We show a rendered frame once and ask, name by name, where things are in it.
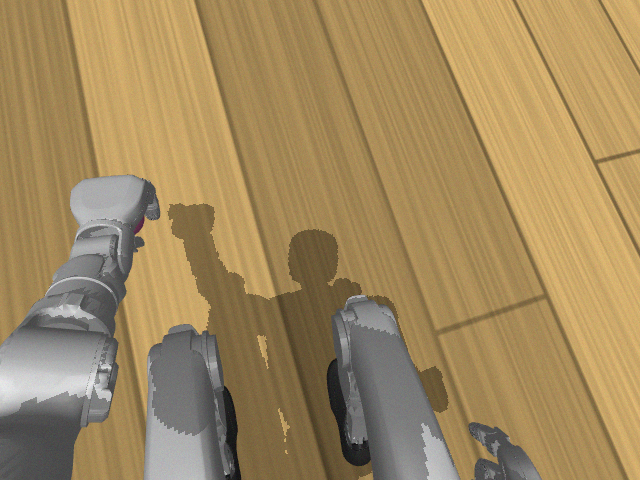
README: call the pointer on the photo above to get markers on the left robot hand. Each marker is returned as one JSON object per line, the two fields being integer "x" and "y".
{"x": 121, "y": 198}

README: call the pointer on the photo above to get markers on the ball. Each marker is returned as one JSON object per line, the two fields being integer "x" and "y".
{"x": 139, "y": 226}

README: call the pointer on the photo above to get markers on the left robot foot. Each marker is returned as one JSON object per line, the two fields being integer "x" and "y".
{"x": 231, "y": 435}

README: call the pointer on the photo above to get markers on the right robot foot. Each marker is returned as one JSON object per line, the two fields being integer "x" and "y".
{"x": 357, "y": 455}

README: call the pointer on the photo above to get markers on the left robot arm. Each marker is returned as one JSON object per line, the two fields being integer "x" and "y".
{"x": 57, "y": 368}

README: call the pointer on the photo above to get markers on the right robot hand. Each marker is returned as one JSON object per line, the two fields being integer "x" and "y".
{"x": 514, "y": 463}

